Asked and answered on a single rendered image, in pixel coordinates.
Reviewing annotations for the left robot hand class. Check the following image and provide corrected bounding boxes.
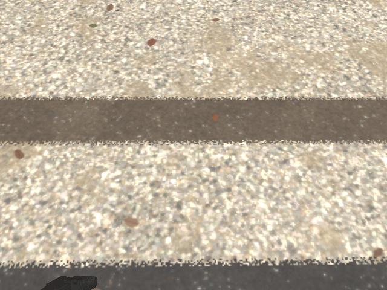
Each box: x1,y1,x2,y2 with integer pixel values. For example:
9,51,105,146
41,275,97,290

